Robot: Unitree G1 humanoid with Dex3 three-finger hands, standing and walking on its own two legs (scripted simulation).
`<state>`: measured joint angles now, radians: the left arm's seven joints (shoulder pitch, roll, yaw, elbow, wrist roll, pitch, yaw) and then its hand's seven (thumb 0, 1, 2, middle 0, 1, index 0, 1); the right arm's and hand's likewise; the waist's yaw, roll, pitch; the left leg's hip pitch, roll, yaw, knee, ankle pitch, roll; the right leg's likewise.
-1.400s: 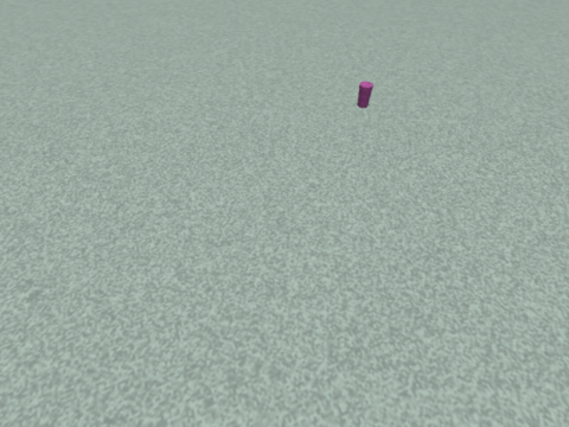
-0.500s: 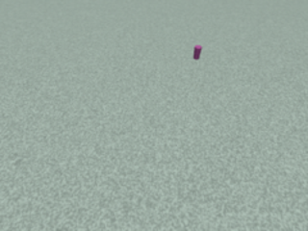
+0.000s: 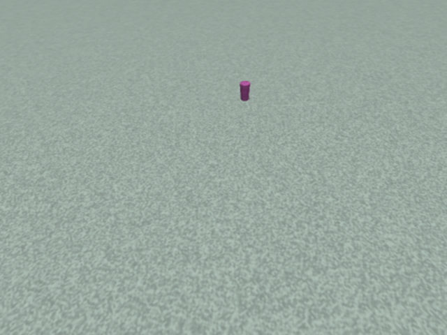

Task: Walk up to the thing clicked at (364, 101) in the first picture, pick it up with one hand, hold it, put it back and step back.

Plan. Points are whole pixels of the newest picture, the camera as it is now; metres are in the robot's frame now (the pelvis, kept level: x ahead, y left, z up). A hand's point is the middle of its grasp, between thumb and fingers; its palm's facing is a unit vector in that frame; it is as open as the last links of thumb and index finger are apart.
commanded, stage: walk up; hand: left
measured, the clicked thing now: (244, 91) +2.15 -0.09 -0.69
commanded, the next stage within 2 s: none
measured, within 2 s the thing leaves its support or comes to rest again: neither
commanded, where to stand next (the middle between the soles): +1.79 -0.25 m, yaw -9 degrees
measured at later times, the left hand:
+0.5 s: hand (135, 284) +0.29 +0.24 -0.17, palm faces -0.06 -0.94 -0.33, open 7.4 cm
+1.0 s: hand (198, 142) +0.75 +0.12 -0.12, palm faces -0.17 -0.90 -0.41, open 7.4 cm
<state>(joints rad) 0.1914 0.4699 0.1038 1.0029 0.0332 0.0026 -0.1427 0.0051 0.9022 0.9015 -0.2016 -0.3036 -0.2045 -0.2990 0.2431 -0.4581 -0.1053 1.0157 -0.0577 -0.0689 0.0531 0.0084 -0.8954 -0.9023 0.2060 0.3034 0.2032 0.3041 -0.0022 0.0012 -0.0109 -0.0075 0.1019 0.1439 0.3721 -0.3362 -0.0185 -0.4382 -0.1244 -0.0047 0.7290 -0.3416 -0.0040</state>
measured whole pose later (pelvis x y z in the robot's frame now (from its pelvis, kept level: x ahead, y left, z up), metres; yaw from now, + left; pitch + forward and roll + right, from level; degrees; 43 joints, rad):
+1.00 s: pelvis +0.56 -0.13 -0.02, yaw -9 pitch -2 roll +1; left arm 0.13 0.42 0.07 0.87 0.00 -0.09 -0.08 0.00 0.90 0.90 -0.20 -0.30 -0.20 -0.30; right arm 0.33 -0.44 -0.06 0.97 -0.01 -0.05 0.05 0.01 -0.90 -0.90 0.20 0.30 0.20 0.30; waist -0.02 0.04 0.06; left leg -0.22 0.10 0.02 1.08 -0.45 0.01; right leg -0.43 -0.04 -0.06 0.69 -0.23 -0.03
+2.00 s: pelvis +1.07 -0.22 +0.00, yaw -10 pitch -3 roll +0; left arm 0.24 0.37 0.04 0.89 0.00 -0.10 -0.05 0.00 0.90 0.90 -0.21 -0.30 -0.21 -0.30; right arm 0.27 -0.44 -0.06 0.92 0.00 -0.04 0.06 0.01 -0.90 -0.90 0.20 0.30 0.20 0.30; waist 0.01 0.08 0.07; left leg -0.49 0.07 -0.03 1.01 -0.25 0.01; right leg -0.21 -0.03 -0.12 0.47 -0.21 -0.04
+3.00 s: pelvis +1.47 -0.26 +0.00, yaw -9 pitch -3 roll +0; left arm 0.26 0.37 0.04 0.86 0.01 -0.08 -0.05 0.00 0.90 0.90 -0.21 -0.30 -0.21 -0.30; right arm 0.29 -0.43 -0.06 0.89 -0.01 -0.03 0.07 0.01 -0.90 -0.90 0.20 0.30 0.20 0.30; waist 0.01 0.06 0.07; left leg -0.47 0.08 0.00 0.90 -0.29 0.00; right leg -0.22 -0.02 -0.08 0.47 -0.20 -0.04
